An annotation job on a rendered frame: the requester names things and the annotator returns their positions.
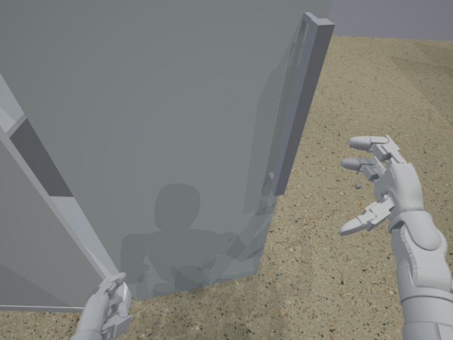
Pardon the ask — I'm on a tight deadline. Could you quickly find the handle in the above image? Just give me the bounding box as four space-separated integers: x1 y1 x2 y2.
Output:
268 12 335 196

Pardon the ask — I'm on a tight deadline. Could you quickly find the fridge door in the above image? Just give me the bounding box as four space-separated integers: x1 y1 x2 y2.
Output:
0 0 332 302

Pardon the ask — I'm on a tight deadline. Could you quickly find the left robot hand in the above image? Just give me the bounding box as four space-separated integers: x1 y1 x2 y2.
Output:
76 272 131 340

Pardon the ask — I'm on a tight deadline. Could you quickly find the right robot forearm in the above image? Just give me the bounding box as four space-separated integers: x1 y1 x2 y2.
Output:
388 210 453 340

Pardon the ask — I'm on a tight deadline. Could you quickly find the right robot hand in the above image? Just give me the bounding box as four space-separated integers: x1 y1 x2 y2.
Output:
339 135 424 236

